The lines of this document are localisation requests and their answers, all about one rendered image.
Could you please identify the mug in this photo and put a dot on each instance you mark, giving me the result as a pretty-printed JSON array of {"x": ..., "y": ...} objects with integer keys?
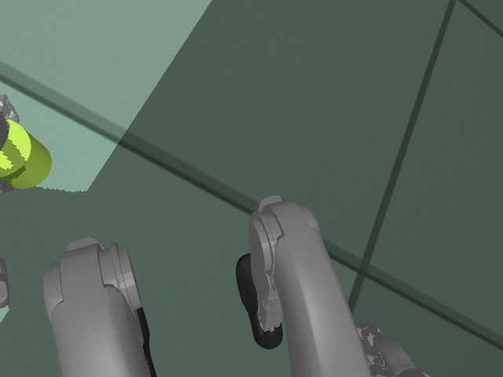
[{"x": 24, "y": 161}]

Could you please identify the left robot hand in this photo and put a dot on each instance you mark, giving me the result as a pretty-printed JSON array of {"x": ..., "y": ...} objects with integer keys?
[{"x": 7, "y": 111}]

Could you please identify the right robot foot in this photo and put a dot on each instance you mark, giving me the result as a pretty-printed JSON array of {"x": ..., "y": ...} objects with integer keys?
[{"x": 248, "y": 294}]

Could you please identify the left robot foot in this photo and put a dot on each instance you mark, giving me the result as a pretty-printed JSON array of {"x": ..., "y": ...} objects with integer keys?
[{"x": 146, "y": 334}]

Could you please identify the right robot hand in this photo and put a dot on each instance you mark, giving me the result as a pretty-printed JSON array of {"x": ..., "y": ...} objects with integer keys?
[{"x": 388, "y": 359}]

